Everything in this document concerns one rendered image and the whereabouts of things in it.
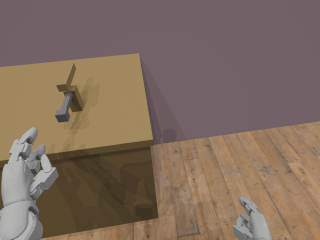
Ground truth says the counter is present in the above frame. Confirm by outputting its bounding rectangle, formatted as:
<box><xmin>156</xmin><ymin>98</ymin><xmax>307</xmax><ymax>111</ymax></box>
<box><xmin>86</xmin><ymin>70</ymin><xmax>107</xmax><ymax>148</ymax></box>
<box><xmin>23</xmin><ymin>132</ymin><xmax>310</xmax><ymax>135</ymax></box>
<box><xmin>0</xmin><ymin>53</ymin><xmax>159</xmax><ymax>239</ymax></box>

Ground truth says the left robot forearm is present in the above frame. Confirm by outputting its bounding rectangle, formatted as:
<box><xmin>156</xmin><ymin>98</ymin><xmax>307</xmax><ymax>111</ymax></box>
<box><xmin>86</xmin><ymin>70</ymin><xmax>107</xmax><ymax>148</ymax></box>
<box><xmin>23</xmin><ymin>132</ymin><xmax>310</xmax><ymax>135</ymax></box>
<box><xmin>0</xmin><ymin>200</ymin><xmax>43</xmax><ymax>240</ymax></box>

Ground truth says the tap lever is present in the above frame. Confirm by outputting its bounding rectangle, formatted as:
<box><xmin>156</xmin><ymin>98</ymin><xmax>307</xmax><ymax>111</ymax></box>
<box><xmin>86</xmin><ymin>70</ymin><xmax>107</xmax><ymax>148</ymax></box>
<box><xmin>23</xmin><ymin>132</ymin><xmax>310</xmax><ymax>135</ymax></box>
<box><xmin>55</xmin><ymin>92</ymin><xmax>73</xmax><ymax>123</ymax></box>

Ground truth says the robot left hand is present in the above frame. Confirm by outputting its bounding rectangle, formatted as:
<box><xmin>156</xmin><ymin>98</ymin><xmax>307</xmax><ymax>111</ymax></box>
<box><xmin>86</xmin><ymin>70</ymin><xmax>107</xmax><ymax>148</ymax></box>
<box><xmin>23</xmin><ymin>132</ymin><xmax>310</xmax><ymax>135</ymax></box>
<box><xmin>1</xmin><ymin>127</ymin><xmax>59</xmax><ymax>207</ymax></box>

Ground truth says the robot right hand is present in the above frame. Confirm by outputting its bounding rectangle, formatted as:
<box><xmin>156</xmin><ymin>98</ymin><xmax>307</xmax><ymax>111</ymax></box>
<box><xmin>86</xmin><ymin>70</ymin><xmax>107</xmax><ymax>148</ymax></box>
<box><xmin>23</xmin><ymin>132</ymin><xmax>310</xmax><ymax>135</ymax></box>
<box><xmin>233</xmin><ymin>196</ymin><xmax>272</xmax><ymax>240</ymax></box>

